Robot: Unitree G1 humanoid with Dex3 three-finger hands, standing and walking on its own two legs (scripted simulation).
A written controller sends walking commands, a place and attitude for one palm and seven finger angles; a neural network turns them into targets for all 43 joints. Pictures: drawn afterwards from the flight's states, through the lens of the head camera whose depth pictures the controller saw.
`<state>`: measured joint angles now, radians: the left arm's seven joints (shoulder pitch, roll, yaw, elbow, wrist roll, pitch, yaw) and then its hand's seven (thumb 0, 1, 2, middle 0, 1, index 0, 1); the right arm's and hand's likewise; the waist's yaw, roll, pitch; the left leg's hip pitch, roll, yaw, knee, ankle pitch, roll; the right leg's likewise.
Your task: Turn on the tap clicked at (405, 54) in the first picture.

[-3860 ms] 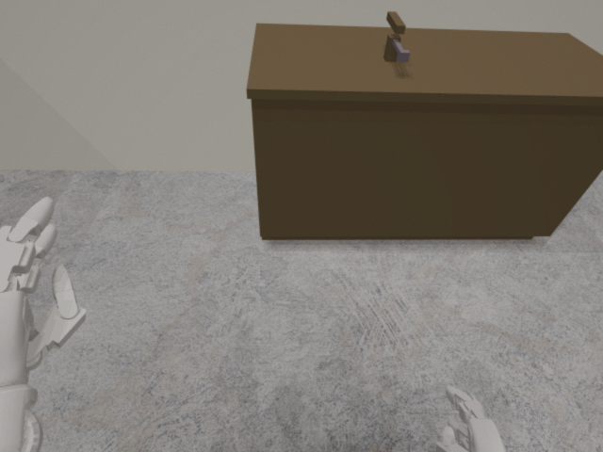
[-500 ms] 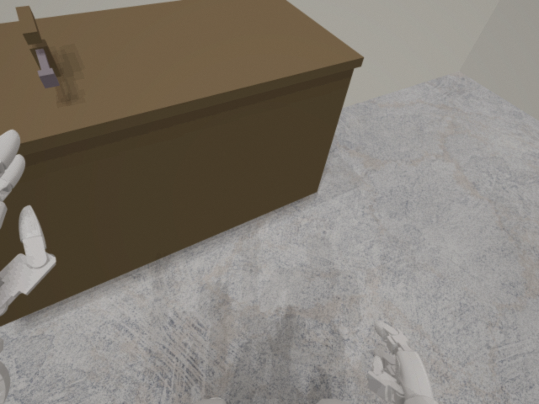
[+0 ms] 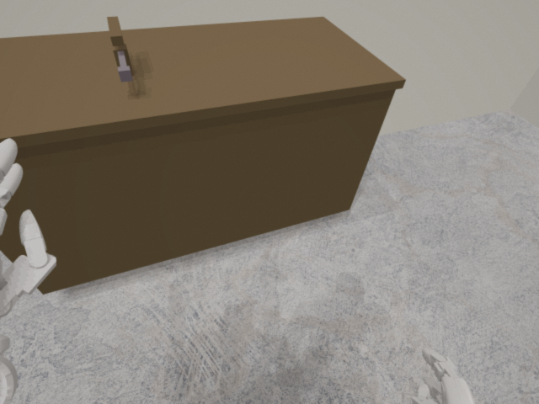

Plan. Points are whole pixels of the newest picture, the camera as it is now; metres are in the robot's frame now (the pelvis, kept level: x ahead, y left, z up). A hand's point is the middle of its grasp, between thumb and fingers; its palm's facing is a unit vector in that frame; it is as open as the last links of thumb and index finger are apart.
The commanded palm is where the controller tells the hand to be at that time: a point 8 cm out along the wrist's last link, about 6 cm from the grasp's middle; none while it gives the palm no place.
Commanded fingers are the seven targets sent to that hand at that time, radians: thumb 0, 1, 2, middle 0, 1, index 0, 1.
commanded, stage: take the last steps up to it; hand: left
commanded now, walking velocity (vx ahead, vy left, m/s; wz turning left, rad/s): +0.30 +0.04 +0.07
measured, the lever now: (125, 74) +0.82 +0.40 +0.06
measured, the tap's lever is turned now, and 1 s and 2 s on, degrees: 0 0 0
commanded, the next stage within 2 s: none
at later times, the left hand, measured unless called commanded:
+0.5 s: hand (38, 276) +0.20 +0.24 +0.19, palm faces +0.47 -0.81 -0.36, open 7.5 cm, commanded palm +0.14 +0.28 +0.19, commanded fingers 0.00 0.90 0.90 -0.20 -0.30 -0.20 -0.30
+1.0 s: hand (75, 205) +0.29 +0.25 +0.18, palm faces +0.45 -0.76 -0.47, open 7.5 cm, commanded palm +0.23 +0.29 +0.19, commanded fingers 0.00 0.90 0.90 -0.20 -0.30 -0.20 -0.30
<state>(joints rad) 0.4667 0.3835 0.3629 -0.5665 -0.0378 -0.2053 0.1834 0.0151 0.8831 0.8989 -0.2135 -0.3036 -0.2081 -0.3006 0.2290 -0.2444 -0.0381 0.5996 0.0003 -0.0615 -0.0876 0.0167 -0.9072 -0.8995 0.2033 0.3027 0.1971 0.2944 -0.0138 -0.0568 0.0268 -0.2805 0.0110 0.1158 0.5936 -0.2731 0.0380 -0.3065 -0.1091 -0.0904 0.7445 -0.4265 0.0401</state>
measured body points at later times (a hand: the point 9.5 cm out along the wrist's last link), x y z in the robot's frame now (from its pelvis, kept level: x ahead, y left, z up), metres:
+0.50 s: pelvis +0.00 -0.01 +0.02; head -0.01 -0.01 +0.47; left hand +0.16 +0.28 +0.21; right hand +0.16 -0.24 -0.08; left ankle +0.03 +0.13 -0.67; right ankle +0.00 -0.11 -0.73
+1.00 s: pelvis +0.08 +0.00 +0.00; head +0.10 -0.01 +0.45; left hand +0.26 +0.29 +0.21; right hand +0.25 -0.19 -0.11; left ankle +0.06 +0.14 -0.71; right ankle +0.14 -0.09 -0.73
